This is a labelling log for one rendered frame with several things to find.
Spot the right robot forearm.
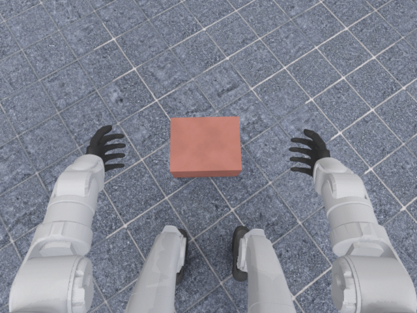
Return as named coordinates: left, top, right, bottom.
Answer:
left=313, top=157, right=417, bottom=309

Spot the right robot shin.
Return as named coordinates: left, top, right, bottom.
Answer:
left=237, top=229, right=272, bottom=272

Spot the right robot hand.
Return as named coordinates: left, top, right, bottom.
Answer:
left=289, top=129, right=330, bottom=177

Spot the left robot forearm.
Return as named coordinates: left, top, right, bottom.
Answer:
left=8, top=155, right=105, bottom=312

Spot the carton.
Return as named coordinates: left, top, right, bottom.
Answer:
left=170, top=116, right=242, bottom=178

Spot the robot left upper arm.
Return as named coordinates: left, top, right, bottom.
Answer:
left=7, top=254, right=94, bottom=313

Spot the robot left foot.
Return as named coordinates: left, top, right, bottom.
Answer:
left=175, top=229, right=188, bottom=285

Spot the left robot hand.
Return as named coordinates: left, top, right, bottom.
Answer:
left=86, top=125, right=126, bottom=172

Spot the robot right upper arm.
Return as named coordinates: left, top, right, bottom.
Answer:
left=331, top=255, right=416, bottom=313

